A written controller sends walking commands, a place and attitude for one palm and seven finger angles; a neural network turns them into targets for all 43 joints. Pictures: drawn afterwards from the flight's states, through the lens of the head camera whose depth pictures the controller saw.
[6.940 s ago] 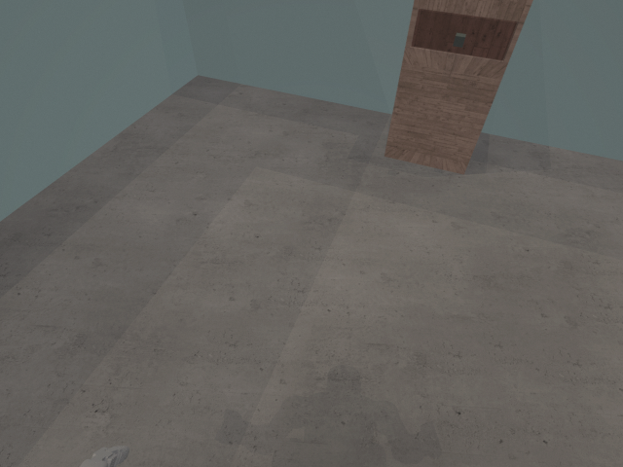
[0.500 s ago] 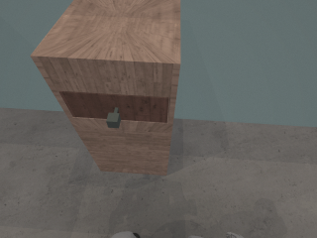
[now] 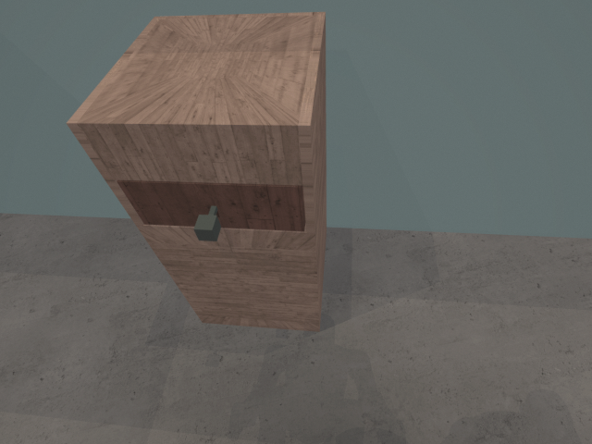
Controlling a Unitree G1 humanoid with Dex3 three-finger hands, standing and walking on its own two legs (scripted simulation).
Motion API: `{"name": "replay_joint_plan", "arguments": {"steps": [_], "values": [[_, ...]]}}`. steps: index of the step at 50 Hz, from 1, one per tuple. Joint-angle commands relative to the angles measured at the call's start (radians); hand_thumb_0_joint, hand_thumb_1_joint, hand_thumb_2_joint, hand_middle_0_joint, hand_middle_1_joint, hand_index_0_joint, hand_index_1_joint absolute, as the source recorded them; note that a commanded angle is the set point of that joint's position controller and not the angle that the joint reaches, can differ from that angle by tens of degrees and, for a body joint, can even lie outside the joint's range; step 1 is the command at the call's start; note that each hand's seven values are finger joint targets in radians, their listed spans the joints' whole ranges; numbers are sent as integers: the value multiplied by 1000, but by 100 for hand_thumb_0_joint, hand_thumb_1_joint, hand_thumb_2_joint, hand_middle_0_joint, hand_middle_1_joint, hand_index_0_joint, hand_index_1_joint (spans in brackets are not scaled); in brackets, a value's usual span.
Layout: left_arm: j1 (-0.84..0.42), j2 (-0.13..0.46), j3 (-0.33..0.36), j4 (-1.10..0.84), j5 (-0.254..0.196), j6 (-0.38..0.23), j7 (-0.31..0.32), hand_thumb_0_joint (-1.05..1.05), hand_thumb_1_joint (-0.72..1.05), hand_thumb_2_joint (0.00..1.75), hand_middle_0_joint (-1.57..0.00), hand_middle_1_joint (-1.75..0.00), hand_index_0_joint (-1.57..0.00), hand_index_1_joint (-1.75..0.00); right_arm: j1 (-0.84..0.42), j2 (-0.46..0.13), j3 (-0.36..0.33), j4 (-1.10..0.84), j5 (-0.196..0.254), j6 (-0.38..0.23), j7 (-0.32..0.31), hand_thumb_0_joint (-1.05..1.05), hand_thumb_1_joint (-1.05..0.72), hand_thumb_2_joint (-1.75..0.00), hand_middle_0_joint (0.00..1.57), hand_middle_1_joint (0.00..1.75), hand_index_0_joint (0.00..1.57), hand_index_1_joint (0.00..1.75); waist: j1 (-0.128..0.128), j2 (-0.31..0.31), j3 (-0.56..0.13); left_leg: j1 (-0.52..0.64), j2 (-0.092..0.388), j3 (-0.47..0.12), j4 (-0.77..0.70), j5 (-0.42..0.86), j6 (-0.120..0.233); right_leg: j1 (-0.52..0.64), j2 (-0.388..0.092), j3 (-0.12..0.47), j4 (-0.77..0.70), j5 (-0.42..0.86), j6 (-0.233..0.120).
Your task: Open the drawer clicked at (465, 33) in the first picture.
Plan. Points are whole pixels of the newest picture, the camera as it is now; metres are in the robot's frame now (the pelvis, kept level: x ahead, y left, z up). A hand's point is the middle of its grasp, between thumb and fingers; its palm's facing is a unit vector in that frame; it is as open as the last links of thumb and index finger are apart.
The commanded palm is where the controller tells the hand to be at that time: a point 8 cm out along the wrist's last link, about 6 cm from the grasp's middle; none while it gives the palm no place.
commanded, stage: come to a stop and stand still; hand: left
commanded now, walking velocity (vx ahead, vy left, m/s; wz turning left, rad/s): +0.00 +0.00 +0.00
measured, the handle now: (210, 220) +0.54 +0.25 -0.11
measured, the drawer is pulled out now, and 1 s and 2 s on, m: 0.00 0.00 0.00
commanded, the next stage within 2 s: look again from close up in 0.78 s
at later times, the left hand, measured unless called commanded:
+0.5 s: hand out of the picture +0.01 +0.23 -0.19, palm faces +0.04 -0.98 -0.17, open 7.3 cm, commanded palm none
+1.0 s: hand out of the picture +0.00 +0.23 -0.19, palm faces +0.01 -0.98 -0.21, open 7.3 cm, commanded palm none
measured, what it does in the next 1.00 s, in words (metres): steps on the spot: left foot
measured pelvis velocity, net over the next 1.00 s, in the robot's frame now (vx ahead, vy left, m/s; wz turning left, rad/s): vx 0.00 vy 0.06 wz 0.00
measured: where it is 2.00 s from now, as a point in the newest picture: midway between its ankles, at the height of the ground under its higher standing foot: outside the picture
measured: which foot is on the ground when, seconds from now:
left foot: up 0.00-0.12, down 0.14-1.00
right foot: down 0.00-1.00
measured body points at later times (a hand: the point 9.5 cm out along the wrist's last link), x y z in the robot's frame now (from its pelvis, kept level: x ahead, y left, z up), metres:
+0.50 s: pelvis +0.01 +0.06 -0.01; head +0.02 +0.08 +0.44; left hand +0.01 +0.29 -0.17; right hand +0.05 -0.17 -0.16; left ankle -0.02 +0.17 -0.75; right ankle -0.02 -0.08 -0.75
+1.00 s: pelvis +0.00 +0.06 -0.01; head +0.02 +0.06 +0.44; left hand +0.01 +0.28 -0.17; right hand -0.01 -0.15 -0.18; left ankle -0.02 +0.17 -0.75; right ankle -0.02 -0.08 -0.75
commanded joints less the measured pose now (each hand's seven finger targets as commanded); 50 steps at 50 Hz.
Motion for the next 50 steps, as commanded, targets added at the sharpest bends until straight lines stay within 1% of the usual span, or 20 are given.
{"name": "replay_joint_plan", "arguments": {"steps": [1,3,5,6,7,8,9,10,11,12,17,26,30,43,44,45,46,47,48,50], "values": [[75,211,44,-4,7,2,12,0,90,90,-20,-30,-20,-30,-43,-14,4,-84,9,-38,-1,0,-90,-90,20,30,20,30,20,-197,-84,-55,12,-2,-112,-5,6,175,-280,228,-63,568,-126],[26,204,40,-3,6,7,10,0,90,90,-20,-30,-20,-30,4,-5,7,-65,9,-40,-2,0,-90,-90,20,30,20,30,-16,-229,-74,66,4,18,-243,86,10,80,-239,189,-51,445,-88],[-7,182,32,2,-5,13,7,0,90,90,-20,-30,-20,-30,59,-11,12,-29,5,-54,-5,0,-90,-90,20,30,20,30,-43,-187,-70,229,13,28,-409,262,19,-27,-165,133,0,275,-23],[6,152,23,2,-10,17,4,0,90,90,-20,-30,-20,-30,65,-46,10,-25,1,-65,-8,0,-90,-90,20,30,20,30,-39,-81,-82,280,81,-30,-427,351,40,-77,-112,99,49,161,10],[34,116,14,6,-12,20,1,0,90,90,-20,-30,-20,-30,37,-88,6,-33,-2,-70,-13,0,-90,-90,20,30,20,30,-19,44,-80,252,180,-131,-435,420,86,-99,-64,55,61,32,43],[36,101,9,14,-7,25,-1,0,90,90,-20,-30,-20,-30,4,-106,5,-43,-3,-63,-14,0,-90,-90,20,30,20,30,-9,61,-42,154,224,-156,-476,319,119,-58,-45,25,59,-60,59],[46,88,6,17,-2,24,0,0,90,90,-20,-30,-20,-30,-34,-103,9,-51,-5,-57,-13,0,-90,-90,20,30,20,30,4,5,12,72,200,-126,-479,172,111,-45,-40,36,12,-58,59],[33,97,4,29,-2,18,-5,0,90,90,-20,-30,-20,-30,-41,-74,16,-43,-3,-62,-16,0,-90,-90,20,30,20,30,-1,-43,45,81,146,-80,-444,242,85,-54,-51,57,-18,65,52],[20,112,4,44,-3,19,-4,0,90,90,-20,-30,-20,-30,-29,-54,22,-28,0,-66,-17,0,-90,-90,20,30,20,30,-12,8,38,106,121,-61,-438,308,72,-36,-67,63,-19,108,52],[23,121,3,50,-6,17,-4,0,90,90,-20,-30,-20,-30,-18,-48,26,-20,2,-67,-19,0,-90,-90,20,30,20,30,-15,19,23,129,113,-50,-427,357,65,-23,-69,72,-19,140,49],[29,128,-3,69,-8,13,-3,0,90,90,-20,-30,-20,-30,-7,-39,34,-3,4,-76,-22,0,-90,-90,20,30,20,30,-20,23,-12,163,110,-41,-431,400,59,16,-76,67,-39,161,55],[29,117,-10,87,-11,17,1,0,90,90,-20,-30,-20,-30,21,-36,39,17,2,-88,-28,0,-90,-90,20,30,20,30,-16,33,-8,172,112,-51,-458,494,60,59,-77,44,-36,173,65],[29,118,-11,89,-12,16,2,0,90,90,-20,-30,-20,-30,52,-36,39,32,4,-91,-30,0,-90,-90,20,30,20,30,-19,14,-19,187,110,-50,-455,545,60,78,-79,40,-34,194,65],[49,101,-12,96,-12,16,8,0,90,90,-20,-30,-20,-30,109,-2,38,63,7,-91,-30,0,-90,-90,20,30,20,30,-19,-24,36,156,100,-48,-483,409,64,67,-77,41,-55,147,65],[80,126,-30,101,3,-23,47,0,90,90,-20,-30,-20,-30,40,-51,40,-15,15,-106,-12,0,-90,-90,20,30,20,30,-11,-54,44,69,107,-28,-273,611,38,26,-115,101,-2,473,49],[81,156,-15,61,-3,-28,38,0,90,90,-20,-30,-20,-30,108,-9,35,-33,0,-104,-8,0,-90,-90,20,30,20,30,-43,-2,-32,87,70,-34,-309,410,48,75,-125,75,53,390,27],[65,133,-23,59,-7,-25,27,0,90,90,-20,-30,-20,-30,100,1,38,-27,0,-106,-11,0,-90,-90,20,30,20,30,-34,30,-11,80,72,-35,-351,375,61,46,-110,67,53,285,23],[70,119,-27,59,-7,-22,23,0,90,90,-20,-30,-20,-30,130,-2,45,-26,-1,-108,-9,0,-90,-90,20,30,20,30,-39,19,-39,77,88,-55,-354,393,67,44,-83,56,57,158,19],[73,119,-29,51,-10,-19,18,0,90,90,-20,-30,-20,-30,130,-2,48,-31,-2,-106,-8,0,-90,-90,20,30,20,30,-32,69,-63,95,93,-49,-352,397,77,43,-70,51,63,100,19],[72,112,-27,48,-10,-15,13,0,90,90,-20,-30,-20,-30,133,-9,48,-38,-1,-105,-11,0,-90,-90,20,30,20,30,-36,46,-83,116,97,-52,-338,456,85,46,-60,39,77,114,22]]}}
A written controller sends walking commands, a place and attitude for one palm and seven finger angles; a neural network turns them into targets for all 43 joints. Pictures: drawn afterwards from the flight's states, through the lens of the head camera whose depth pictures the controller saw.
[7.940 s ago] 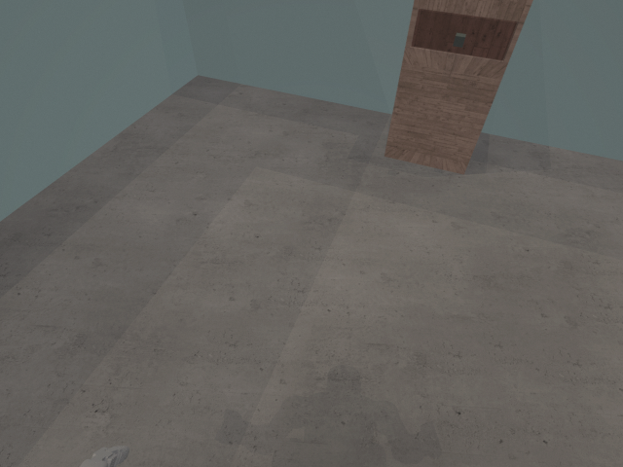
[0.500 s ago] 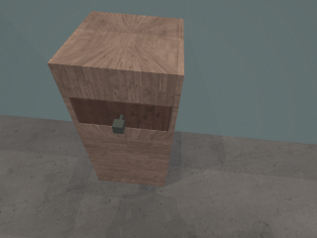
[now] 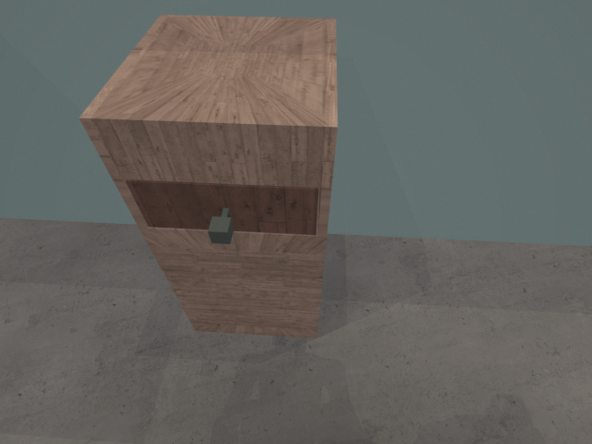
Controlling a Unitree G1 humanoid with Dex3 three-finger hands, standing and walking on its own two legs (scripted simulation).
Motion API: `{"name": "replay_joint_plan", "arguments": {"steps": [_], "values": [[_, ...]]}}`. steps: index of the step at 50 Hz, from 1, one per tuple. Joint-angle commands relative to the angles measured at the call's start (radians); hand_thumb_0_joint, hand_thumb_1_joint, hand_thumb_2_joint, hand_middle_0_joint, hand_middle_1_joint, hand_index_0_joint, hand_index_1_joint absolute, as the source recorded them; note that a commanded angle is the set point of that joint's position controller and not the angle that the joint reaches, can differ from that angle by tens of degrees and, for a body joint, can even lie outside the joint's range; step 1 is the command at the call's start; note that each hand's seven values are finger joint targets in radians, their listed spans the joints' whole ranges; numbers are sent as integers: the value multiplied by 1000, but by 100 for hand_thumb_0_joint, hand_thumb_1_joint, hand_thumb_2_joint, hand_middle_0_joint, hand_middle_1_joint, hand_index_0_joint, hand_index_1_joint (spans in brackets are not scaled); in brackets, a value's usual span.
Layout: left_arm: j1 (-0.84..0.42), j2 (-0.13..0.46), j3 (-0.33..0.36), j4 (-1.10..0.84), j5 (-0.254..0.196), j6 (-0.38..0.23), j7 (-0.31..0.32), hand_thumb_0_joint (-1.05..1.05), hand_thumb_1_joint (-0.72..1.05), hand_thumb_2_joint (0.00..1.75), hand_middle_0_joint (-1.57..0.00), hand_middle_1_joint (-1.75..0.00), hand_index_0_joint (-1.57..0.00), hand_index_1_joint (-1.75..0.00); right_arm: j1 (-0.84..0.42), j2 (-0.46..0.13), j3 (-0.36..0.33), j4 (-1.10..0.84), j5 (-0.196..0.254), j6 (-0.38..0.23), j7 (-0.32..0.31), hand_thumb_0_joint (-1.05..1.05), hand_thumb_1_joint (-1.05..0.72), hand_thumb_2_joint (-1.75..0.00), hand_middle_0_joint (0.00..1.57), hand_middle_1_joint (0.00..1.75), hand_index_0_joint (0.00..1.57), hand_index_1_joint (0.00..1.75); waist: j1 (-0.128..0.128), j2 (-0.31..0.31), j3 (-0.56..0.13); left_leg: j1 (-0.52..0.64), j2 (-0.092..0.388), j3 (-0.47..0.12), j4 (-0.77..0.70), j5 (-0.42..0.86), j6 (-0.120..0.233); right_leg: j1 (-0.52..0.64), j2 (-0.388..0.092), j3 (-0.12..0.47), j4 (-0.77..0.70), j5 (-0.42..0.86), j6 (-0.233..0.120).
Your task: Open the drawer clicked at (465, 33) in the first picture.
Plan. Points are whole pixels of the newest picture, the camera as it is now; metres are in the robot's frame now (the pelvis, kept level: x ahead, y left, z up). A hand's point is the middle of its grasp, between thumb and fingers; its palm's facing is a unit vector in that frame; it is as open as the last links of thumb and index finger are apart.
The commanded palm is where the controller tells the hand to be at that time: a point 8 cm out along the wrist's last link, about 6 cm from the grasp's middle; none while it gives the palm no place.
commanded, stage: look again from close up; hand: left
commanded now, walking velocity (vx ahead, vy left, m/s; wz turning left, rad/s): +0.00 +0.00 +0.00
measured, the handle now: (223, 223) +0.53 +0.18 -0.10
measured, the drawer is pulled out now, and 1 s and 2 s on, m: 0.00 0.00 0.00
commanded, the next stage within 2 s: raise the hand with hooked fingers in 0.40 s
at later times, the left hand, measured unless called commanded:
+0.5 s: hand out of the picture -0.02 +0.13 -0.17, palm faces +0.04 -0.98 -0.18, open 7.3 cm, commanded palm +0.08 +0.18 -0.07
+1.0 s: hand out of the picture +0.13 +0.17 -0.08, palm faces -0.12 -0.20 -0.97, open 9.0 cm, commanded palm +0.15 +0.19 +0.00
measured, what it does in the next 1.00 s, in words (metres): shifts its weight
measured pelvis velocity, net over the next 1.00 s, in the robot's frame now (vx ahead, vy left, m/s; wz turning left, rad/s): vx -0.03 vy -0.05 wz -0.04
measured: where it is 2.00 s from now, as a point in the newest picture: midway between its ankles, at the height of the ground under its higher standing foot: outside the picture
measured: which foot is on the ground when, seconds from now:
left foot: down 0.00-1.00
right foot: down 0.00-1.00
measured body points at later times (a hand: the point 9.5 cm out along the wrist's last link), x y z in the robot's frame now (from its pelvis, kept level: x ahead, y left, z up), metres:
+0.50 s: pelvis -0.01 -0.03 +0.00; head +0.00 -0.04 +0.45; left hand -0.02 +0.18 -0.16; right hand -0.02 -0.25 -0.17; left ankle -0.03 +0.11 -0.74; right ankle -0.02 -0.14 -0.74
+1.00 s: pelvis -0.03 -0.05 -0.04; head +0.00 -0.05 +0.41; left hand +0.13 +0.17 -0.03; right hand +0.22 -0.28 -0.10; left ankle -0.02 +0.11 -0.74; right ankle -0.02 -0.15 -0.74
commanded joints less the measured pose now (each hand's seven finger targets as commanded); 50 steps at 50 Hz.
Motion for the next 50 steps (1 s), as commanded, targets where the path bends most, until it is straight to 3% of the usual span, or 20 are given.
{"name": "replay_joint_plan", "arguments": {"steps": [1,4,8,16,24,25,26,27,28,29,30,31,32,34,37,38,39,43,47,50], "values": [[82,106,18,-37,1,-7,-4,0,90,90,-20,-30,-20,-30,75,-102,-15,-50,0,-18,-3,0,-90,-90,20,30,20,30,7,27,-65,-14,96,-70,-56,354,34,39,-31,26,-7,166,-70],[74,97,15,-39,3,2,-8,0,90,90,-20,-30,-20,-30,68,-105,-12,-50,1,-8,-3,0,-90,-90,20,30,20,30,5,-41,39,-60,92,-70,-81,252,35,-8,-29,29,-27,125,-66],[77,107,16,-40,3,5,-13,0,90,90,-20,-30,-20,-30,58,-100,-9,-43,2,-2,0,0,-90,-90,20,30,20,30,7,-33,95,-80,78,-65,-117,147,30,-37,-30,38,-56,74,-64],[85,115,21,-42,1,4,-20,0,90,90,-20,-30,-20,-30,47,-99,-5,-27,0,3,1,0,-90,-90,20,30,20,30,11,-37,64,-52,68,-48,-128,91,21,-45,-37,64,-102,16,-67],[86,112,25,-37,1,-3,-22,0,90,90,-20,-30,-20,-30,53,-88,-5,-5,1,0,-3,0,-90,-90,20,30,20,30,13,-48,22,-29,72,-38,-110,152,12,-10,-42,61,-104,113,-71],[164,150,32,-2,9,-20,21,0,90,90,-20,-30,-20,-30,-67,-128,-24,-70,8,-5,6,0,-90,-90,20,30,20,30,59,-210,70,-148,78,-21,99,102,-28,-9,-113,146,-114,585,-49],[-597,377,-50,-1524,109,-223,15,0,88,89,-20,-32,-20,-32,-65,-266,-20,-400,58,-167,-58,0,-90,-90,20,30,20,30,-44,166,-452,184,-10,26,-77,276,43,64,6,180,-3,450,-79],[-162,375,47,-1203,132,-129,103,0,85,88,-20,-33,-20,-33,-149,-181,-29,-327,46,-251,-104,0,-90,-90,20,30,20,30,40,274,-373,171,2,27,-71,379,41,28,38,76,51,255,-93],[-117,288,40,-1158,84,-58,161,0,83,87,-21,-34,-21,-34,-140,-185,-54,-269,66,-283,-107,0,-90,-90,20,30,20,30,19,243,-244,67,10,20,-60,273,7,-62,49,32,28,128,-78],[149,93,-67,-996,115,48,173,0,81,86,-21,-36,-21,-36,-128,-131,-48,-285,83,-288,-104,0,-90,-90,20,30,20,30,12,122,-167,-16,20,15,-70,218,14,-88,52,13,24,100,-68],[-3,103,-102,-1215,148,43,173,0,78,85,-21,-37,-21,-37,-167,-161,-46,-365,89,-304,-101,0,-90,-90,20,30,20,30,8,90,-79,-51,14,-11,-68,164,16,-123,45,11,18,80,-63],[44,142,-86,-1222,241,39,191,0,76,84,-21,-39,-21,-39,-171,-194,-56,-372,69,-313,-102,0,-90,-90,20,30,20,30,3,22,-122,-55,12,-7,-41,131,22,-174,55,15,25,33,-65],[62,136,-121,-1218,329,32,215,0,74,83,-21,-40,-21,-40,-181,-207,-47,-402,42,-315,-94,0,-90,-90,20,30,20,30,-11,-38,-62,-106,-7,-17,-7,104,28,-246,61,12,31,-9,-65],[94,125,-145,-1136,510,40,254,0,69,81,-22,-43,-22,-43,-155,-213,-58,-474,6,-285,-67,0,-90,-90,20,30,20,30,-17,-183,-52,-191,-39,-21,58,71,24,-332,68,10,45,-123,-60],[403,114,-120,-996,747,43,302,0,62,78,-22,-48,-22,-48,-217,-221,-92,-580,-39,-193,-21,0,-90,-90,20,30,20,30,82,-289,-48,-305,-57,-18,103,37,4,-323,77,62,52,-182,-79],[473,140,-81,-979,812,32,307,0,60,77,-22,-50,-22,-50,-228,-213,-97,-596,-33,-150,1,0,-90,-90,20,30,20,30,127,-296,-86,-328,-56,-10,105,70,-2,-278,76,89,71,-112,-91],[451,164,-72,-1024,866,16,313,0,57,76,-22,-51,-22,-51,-260,-208,-88,-622,-35,-107,17,0,-90,-90,20,30,20,30,145,-283,-116,-350,-60,3,115,89,-7,-249,70,104,101,-42,-98],[252,304,43,-1194,1029,-23,370,0,48,72,-23,-57,-23,-57,-319,-186,-79,-688,-38,-7,42,0,-90,-90,20,30,20,30,167,-184,-193,-399,-73,24,162,75,0,-243,65,160,166,18,-105],[20,375,83,-1409,1114,-37,464,0,39,68,-24,-63,-24,-63,-292,-168,-85,-719,-64,27,42,0,-90,-90,20,30,20,30,123,87,-410,-240,-73,23,271,143,4,-364,76,183,248,61,-118],[-146,369,58,-1480,1107,-70,502,0,32,65,-24,-68,-24,-68,-289,-163,-85,-698,-76,21,36,0,-90,-90,20,30,20,30,47,63,-401,-204,-65,-6,364,93,16,-516,66,185,248,-43,-105]]}}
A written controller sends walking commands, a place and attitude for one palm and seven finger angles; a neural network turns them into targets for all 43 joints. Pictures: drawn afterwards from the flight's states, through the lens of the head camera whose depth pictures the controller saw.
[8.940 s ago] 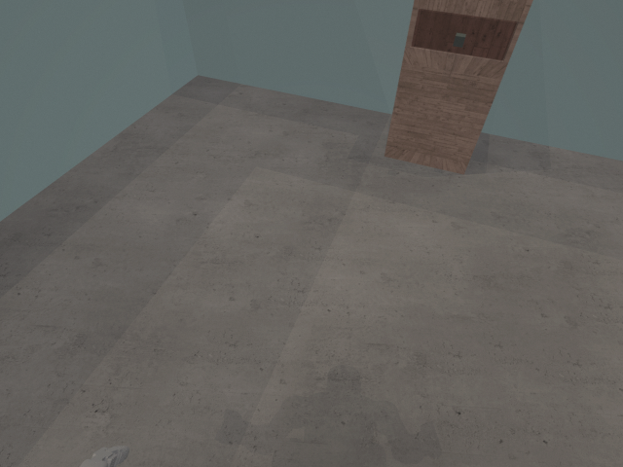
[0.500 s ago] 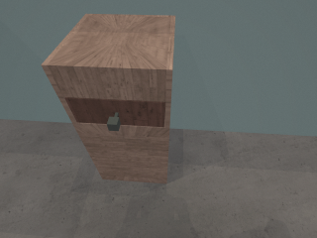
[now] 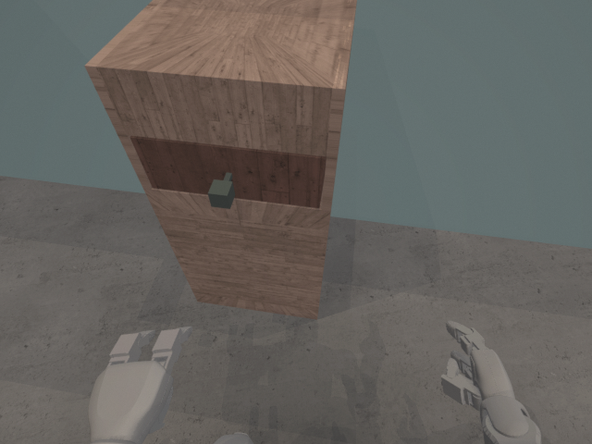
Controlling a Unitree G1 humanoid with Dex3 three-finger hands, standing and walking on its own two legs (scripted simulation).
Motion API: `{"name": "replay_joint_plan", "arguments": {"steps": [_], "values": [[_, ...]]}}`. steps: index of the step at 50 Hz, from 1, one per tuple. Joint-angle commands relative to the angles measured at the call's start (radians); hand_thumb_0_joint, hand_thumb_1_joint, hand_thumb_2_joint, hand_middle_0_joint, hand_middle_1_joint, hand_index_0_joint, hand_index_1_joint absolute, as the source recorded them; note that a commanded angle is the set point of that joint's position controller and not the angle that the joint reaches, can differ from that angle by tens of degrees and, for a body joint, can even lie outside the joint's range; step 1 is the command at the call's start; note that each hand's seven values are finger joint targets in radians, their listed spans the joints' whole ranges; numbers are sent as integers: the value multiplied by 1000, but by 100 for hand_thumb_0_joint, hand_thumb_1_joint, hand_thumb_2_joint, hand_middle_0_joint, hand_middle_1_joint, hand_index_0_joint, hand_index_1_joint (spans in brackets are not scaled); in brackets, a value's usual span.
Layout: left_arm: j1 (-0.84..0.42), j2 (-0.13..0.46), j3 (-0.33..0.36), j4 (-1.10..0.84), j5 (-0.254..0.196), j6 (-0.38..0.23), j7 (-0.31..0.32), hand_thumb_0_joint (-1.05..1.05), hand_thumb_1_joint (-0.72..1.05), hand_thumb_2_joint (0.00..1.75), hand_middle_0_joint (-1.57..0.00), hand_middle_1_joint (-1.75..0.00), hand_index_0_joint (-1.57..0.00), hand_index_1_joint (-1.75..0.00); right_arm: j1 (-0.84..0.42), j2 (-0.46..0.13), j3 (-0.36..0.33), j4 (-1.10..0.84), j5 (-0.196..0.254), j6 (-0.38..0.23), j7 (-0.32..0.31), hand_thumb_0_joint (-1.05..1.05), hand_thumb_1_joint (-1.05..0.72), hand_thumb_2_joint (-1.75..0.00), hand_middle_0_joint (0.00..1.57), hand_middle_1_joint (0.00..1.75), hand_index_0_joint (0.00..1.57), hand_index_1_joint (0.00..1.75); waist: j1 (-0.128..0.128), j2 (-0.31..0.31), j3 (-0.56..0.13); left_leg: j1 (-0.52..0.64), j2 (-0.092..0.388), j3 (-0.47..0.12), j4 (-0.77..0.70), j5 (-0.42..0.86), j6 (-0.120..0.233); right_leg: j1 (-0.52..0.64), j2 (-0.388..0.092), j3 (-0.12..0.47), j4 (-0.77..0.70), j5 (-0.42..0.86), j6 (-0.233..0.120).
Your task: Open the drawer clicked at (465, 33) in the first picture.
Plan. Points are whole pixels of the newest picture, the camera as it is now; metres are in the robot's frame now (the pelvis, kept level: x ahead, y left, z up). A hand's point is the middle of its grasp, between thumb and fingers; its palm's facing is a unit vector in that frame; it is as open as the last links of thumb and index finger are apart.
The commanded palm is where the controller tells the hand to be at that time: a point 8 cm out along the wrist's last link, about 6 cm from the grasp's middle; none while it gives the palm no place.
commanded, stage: raise the hand with hooked fingers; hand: left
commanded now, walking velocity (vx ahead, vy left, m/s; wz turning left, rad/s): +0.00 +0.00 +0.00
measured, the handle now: (224, 187) +0.56 +0.25 -0.06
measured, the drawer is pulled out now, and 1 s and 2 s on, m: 0.00 0.00 0.00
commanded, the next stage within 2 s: move the hooked fingers above the handle in 1.40 s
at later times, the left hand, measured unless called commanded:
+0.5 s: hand (132, 302) +0.25 +0.26 +0.04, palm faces +0.03 -0.12 -0.99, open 11.9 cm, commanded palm +0.24 +0.26 +0.10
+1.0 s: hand (128, 226) +0.32 +0.28 +0.11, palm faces +0.04 -0.07 -1.00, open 13.8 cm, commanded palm +0.30 +0.28 +0.17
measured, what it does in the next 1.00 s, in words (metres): stands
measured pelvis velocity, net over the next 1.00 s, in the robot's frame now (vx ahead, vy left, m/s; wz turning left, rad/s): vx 0.02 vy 0.03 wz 0.03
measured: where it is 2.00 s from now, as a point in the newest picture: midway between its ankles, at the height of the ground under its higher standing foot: outside the picture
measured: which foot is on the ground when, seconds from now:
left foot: down 0.00-1.00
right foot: down 0.00-1.00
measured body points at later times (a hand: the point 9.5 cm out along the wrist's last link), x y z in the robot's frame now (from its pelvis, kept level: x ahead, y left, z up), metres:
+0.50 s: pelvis +0.02 +0.03 +0.02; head +0.06 +0.01 +0.46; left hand +0.24 +0.27 +0.10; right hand +0.19 -0.21 -0.10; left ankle +0.00 +0.16 -0.70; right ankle +0.02 -0.10 -0.70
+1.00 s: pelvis +0.02 +0.03 +0.04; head +0.05 +0.00 +0.48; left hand +0.31 +0.28 +0.17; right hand +0.24 -0.17 -0.07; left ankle +0.00 +0.16 -0.70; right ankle +0.02 -0.10 -0.70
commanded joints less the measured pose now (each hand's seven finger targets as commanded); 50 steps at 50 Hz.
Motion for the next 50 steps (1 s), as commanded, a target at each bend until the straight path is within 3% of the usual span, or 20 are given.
{"name": "replay_joint_plan", "arguments": {"steps": [1,4,6,8,10,12,13,16,19,21,24,28,34,36,37,41,44,50], "values": [[-379,206,153,-394,18,-60,121,0,29,64,-24,-69,-24,-69,-44,-53,-17,-106,-17,-40,-6,0,-90,-90,20,30,20,30,-91,156,-249,190,-110,-33,71,166,70,-73,33,134,-152,73,-31],[-376,195,142,-337,-16,-76,99,0,22,61,-25,-74,-25,-74,-51,-58,-13,-98,-26,-44,-5,0,-90,-90,20,30,20,30,-115,66,-215,138,-102,-46,82,141,75,-77,34,102,-148,84,-19],[-302,171,129,-280,-46,-22,65,0,18,59,-25,-76,-25,-76,-52,-66,-11,-102,-16,-40,-5,0,-90,-90,20,30,20,30,-103,51,-225,115,-99,-41,39,159,74,6,39,65,-153,154,-10],[-184,147,126,-195,-79,66,12,0,13,57,-25,-80,-25,-80,-62,-69,-7,-108,7,-25,-11,0,-90,-90,20,30,20,30,-74,15,-223,93,-94,-34,-22,195,71,132,46,29,-165,248,-4],[-142,168,128,-202,-99,137,-53,0,8,55,-26,-82,-26,-82,-75,-70,6,-116,33,-5,-24,0,-90,-90,20,30,20,30,-41,-51,-214,87,-92,-24,-85,213,68,247,44,26,-195,299,3],[-151,199,134,-210,-100,168,-107,0,4,53,-26,-86,-26,-86,-86,-70,24,-119,41,1,-34,0,-90,-90,20,30,20,30,-29,-102,-184,86,-92,-15,-124,211,71,303,35,29,-217,309,11],[-157,223,157,-199,-99,169,-125,0,1,52,-26,-87,-26,-87,-96,-74,32,-115,41,2,-39,0,-90,-90,20,30,20,30,-28,-98,-150,87,-88,-17,-144,198,71,305,35,30,-230,284,9],[-237,248,171,-263,-78,114,-140,0,-6,49,-27,-92,-27,-92,-67,-64,32,-97,27,-3,-43,0,-90,-90,20,30,20,30,-27,1,-142,145,-83,-23,-175,221,70,303,32,13,-241,285,2],[-333,266,196,-343,-69,36,-104,0,-13,46,-27,-96,-27,-96,-45,-60,17,-86,9,-14,-43,0,-90,-90,20,30,20,30,-36,94,-176,221,-81,-31,-176,262,69,278,36,4,-247,266,-8],[-359,262,207,-351,-75,-7,-74,0,-17,44,-28,-99,-28,-99,-18,-62,4,-70,5,-24,-40,0,-90,-90,20,30,20,30,-52,113,-201,260,-80,-35,-159,305,66,244,41,-3,-239,281,-12],[-402,252,202,-329,-80,-16,-42,0,-24,41,-28,-103,-28,-103,-13,-68,-9,-57,8,-27,-32,0,-90,-90,20,30,20,30,-64,145,-190,273,-77,-40,-158,317,58,209,45,-19,-236,258,-14],[-428,248,191,-247,-90,54,-53,0,-34,37,-29,-110,-29,-110,-20,-84,-19,-50,27,-17,-27,0,-90,-90,20,30,20,30,-62,110,-199,265,-71,-45,-185,364,55,259,50,-38,-238,315,-12],[-539,276,141,-233,-107,151,-173,0,-48,31,-30,-118,-30,-118,-51,-91,-5,-54,55,7,-40,0,-90,-90,20,30,20,30,-48,78,-188,306,-70,-38,-262,398,61,369,44,-35,-291,356,-4],[-583,286,136,-214,-111,152,-213,0,-50,30,-30,-120,-30,-120,-49,-89,3,-52,56,14,-46,0,-90,-90,20,30,20,30,-53,62,-148,317,-71,-33,-282,387,65,377,46,-37,-317,349,-2],[-610,299,144,-222,-111,143,-229,0,-50,30,-30,-120,-30,-120,-47,-88,5,-50,55,15,-48,0,-90,-90,20,30,20,30,-51,57,-161,330,-71,-33,-288,397,65,390,47,-37,-323,357,-2],[-703,330,159,-189,-114,107,-271,0,-50,30,-30,-120,-30,-120,-50,-81,18,-42,58,21,-58,0,-90,-90,20,30,20,30,-54,88,-123,349,-78,-26,-312,386,65,408,48,-32,-359,359,-2],[-776,350,172,-190,-119,80,-285,0,-50,30,-30,-120,-30,-120,-43,-80,20,-34,60,20,-58,0,-90,-90,20,30,20,30,-52,122,-156,379,-81,-30,-325,407,62,434,50,-31,-374,368,-5],[-853,373,184,-129,-147,57,-319,0,-50,30,-30,-120,-30,-120,-35,-85,15,-18,68,21,-61,0,-90,-90,20,30,20,30,-56,96,-165,389,-88,-23,-343,446,63,481,49,-33,-401,431,0]]}}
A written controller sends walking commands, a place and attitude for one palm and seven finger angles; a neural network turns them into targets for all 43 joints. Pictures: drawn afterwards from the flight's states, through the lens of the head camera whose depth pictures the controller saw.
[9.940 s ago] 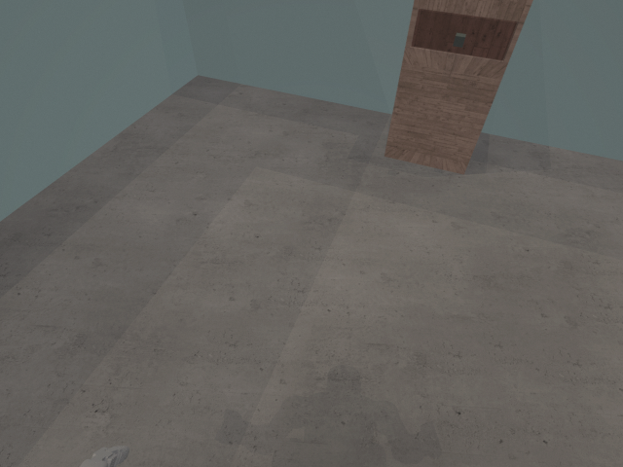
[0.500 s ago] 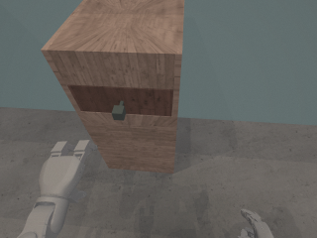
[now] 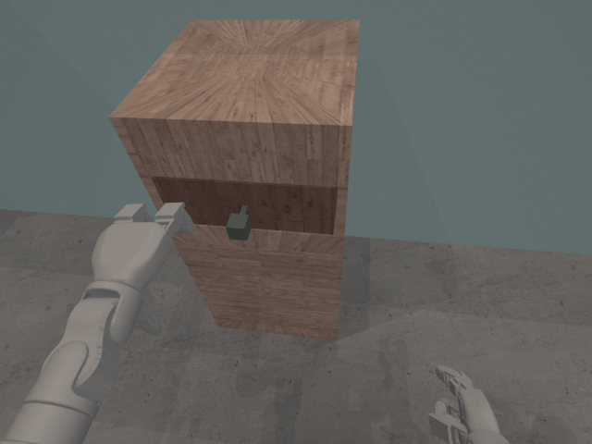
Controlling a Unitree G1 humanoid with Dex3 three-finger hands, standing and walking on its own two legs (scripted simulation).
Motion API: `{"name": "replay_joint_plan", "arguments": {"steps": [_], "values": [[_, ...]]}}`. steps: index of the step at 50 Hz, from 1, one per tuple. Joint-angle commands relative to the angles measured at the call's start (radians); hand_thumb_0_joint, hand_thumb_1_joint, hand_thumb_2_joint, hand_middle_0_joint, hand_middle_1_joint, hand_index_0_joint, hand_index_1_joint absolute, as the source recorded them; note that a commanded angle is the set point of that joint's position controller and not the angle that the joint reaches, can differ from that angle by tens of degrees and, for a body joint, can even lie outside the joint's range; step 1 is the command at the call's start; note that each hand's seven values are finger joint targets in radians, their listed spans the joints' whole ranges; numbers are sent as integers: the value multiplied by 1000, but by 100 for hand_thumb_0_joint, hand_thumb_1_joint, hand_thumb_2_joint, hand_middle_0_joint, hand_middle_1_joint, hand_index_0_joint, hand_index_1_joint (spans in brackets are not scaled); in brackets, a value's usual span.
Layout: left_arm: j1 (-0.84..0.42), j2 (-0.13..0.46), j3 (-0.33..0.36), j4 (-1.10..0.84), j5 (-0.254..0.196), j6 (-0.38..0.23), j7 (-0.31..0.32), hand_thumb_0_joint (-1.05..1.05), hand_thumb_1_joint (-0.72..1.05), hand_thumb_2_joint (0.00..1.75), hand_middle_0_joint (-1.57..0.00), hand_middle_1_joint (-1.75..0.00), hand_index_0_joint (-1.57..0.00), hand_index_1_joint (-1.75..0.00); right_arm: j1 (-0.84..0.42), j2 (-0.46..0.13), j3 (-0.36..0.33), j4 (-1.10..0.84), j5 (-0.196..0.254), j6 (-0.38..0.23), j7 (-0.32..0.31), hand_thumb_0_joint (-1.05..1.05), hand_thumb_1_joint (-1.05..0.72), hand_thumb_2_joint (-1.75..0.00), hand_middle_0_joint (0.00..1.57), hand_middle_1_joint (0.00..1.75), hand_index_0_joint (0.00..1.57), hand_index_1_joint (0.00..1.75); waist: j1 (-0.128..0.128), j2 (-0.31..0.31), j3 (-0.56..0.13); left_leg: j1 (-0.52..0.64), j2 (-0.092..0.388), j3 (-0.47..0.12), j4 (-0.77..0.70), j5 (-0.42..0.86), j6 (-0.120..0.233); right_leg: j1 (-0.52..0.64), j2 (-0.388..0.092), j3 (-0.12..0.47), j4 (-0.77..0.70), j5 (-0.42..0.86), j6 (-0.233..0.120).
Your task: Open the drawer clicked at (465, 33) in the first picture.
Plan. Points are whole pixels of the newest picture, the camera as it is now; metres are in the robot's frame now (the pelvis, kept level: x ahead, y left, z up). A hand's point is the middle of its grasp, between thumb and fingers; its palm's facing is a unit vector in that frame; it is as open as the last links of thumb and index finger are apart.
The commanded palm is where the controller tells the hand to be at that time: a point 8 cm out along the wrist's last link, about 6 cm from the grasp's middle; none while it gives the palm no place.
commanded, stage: raise the hand with hooked fingers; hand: left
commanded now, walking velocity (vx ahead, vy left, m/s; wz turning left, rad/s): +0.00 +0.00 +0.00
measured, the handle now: (241, 220) +0.54 +0.20 -0.09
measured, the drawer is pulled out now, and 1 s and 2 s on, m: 0.00 0.00 0.00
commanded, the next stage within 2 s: move the hooked fingers above the handle in 0.40 s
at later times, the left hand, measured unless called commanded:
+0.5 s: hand (158, 267) +0.30 +0.23 +0.08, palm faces +0.08 -0.07 -0.99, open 13.8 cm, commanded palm +0.28 +0.23 +0.13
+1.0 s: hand (183, 249) +0.36 +0.23 +0.04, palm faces -0.02 -0.04 -1.00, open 13.8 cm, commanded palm +0.34 +0.23 +0.10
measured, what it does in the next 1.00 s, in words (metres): stands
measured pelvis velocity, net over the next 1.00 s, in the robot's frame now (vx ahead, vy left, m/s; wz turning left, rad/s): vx -0.01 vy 0.00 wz -0.01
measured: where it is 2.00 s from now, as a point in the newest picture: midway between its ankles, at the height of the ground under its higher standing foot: outside the picture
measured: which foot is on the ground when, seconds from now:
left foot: down 0.00-1.00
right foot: down 0.00-1.00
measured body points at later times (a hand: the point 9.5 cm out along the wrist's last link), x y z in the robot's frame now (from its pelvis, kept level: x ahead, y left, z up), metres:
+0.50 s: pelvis -0.01 -0.01 +0.00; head +0.02 -0.04 +0.45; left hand +0.29 +0.23 +0.14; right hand +0.17 -0.24 -0.12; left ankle -0.02 +0.13 -0.73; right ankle -0.01 -0.13 -0.73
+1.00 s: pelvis -0.01 +0.00 +0.00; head +0.03 -0.03 +0.44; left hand +0.36 +0.23 +0.10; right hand +0.11 -0.26 -0.14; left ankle -0.02 +0.13 -0.73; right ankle -0.01 -0.13 -0.73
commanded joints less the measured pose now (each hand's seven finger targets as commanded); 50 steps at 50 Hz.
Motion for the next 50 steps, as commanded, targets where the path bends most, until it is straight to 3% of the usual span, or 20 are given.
{"name": "replay_joint_plan", "arguments": {"steps": [1,8,13,14,19,25,29,30,33,36,39,41,43,45,50], "values": [[-276,196,130,-142,-12,-11,12,0,-50,30,-30,-120,-30,-120,-75,-120,-50,-126,3,-42,-9,0,-90,-90,20,30,20,30,-13,-39,-237,84,-59,6,-72,368,33,138,65,4,-70,337,-44],[-186,194,147,-154,-33,-43,-34,0,-50,30,-30,-120,-30,-120,-73,-136,-60,-144,3,-33,5,0,-90,-90,20,30,20,30,6,-104,-241,57,-62,16,-87,369,38,181,61,12,-80,377,-37],[-258,244,203,-249,-11,-109,37,0,-50,30,-30,-120,-30,-120,-63,-130,-69,-133,-3,-44,4,0,-90,-90,20,30,20,30,9,-30,-286,82,-65,9,-81,372,37,169,60,18,-73,354,-42],[-267,233,197,-253,-5,-115,58,0,-50,30,-30,-120,-30,-120,-58,-125,-71,-128,-2,-48,4,0,-90,-90,20,30,20,30,5,-16,-290,88,-64,9,-76,380,38,158,58,14,-69,354,-44],[-260,202,182,-166,0,-80,113,0,-50,30,-30,-120,-30,-120,-52,-125,-80,-103,10,-51,8,0,-90,-90,20,30,20,30,-5,-39,-260,66,-62,17,-81,328,34,125,61,10,-77,298,-43],[-241,166,107,-115,-9,-3,62,0,-50,30,-30,-120,-30,-120,-75,-133,-72,-118,20,-42,5,0,-90,-90,20,30,20,30,-11,-83,-230,56,-64,28,-101,280,40,137,60,12,-95,268,-35],[-358,160,70,-43,-3,-20,19,0,-50,30,-30,-120,-30,-120,-57,-136,-63,-111,18,-44,-9,0,-90,-90,20,30,20,30,-34,-118,-186,41,-67,25,-102,210,44,87,60,11,-109,194,-31],[-394,189,90,-14,1,-35,17,0,-50,30,-30,-120,-30,-120,-47,-138,-65,-100,16,-45,-14,0,-90,-90,20,30,20,30,-39,-113,-170,40,-66,26,-99,197,45,73,61,14,-114,182,-32],[-472,229,128,-2,21,-90,31,0,-50,30,-30,-120,-30,-120,-25,-136,-68,-93,7,-50,-19,0,-90,-90,20,30,20,30,-33,-90,-225,45,-71,19,-83,207,46,79,62,22,-100,189,-35],[-543,207,119,33,30,-139,65,0,-50,30,-30,-120,-30,-120,5,-126,-78,-76,7,-60,-21,0,-90,-90,20,30,20,30,-40,-25,-260,46,-71,12,-61,242,41,55,65,15,-70,214,-44],[-566,243,163,89,45,-154,107,0,-50,30,-30,-120,-30,-120,32,-129,-87,-62,5,-63,-18,0,-90,-90,20,30,20,30,-34,-12,-307,27,-72,11,-41,269,38,59,68,15,-47,239,-46],[-557,202,138,138,49,-142,126,0,-50,30,-30,-120,-30,-120,44,-129,-94,-56,7,-60,-12,0,-90,-90,20,30,20,30,-37,-21,-314,11,-72,15,-29,303,36,49,71,10,-30,279,-49],[-549,203,143,219,55,-117,135,0,-50,30,-30,-120,-30,-120,61,-139,-99,-47,9,-55,-9,0,-90,-90,20,30,20,30,-44,-51,-313,-20,-70,16,-23,308,34,47,74,4,-21,288,-49],[-572,166,99,236,61,-99,136,0,-50,30,-30,-120,-30,-120,71,-143,-105,-47,11,-52,-2,0,-90,-90,20,30,20,30,-51,-57,-321,-17,-64,19,-16,315,35,26,74,3,-12,296,-48],[-645,183,83,299,66,-91,122,0,-50,30,-30,-120,-30,-120,107,-158,-113,-46,12,-41,-5,0,-90,-90,20,30,20,30,-71,-93,-336,-40,-63,18,-1,283,46,16,73,12,-6,283,-45]]}}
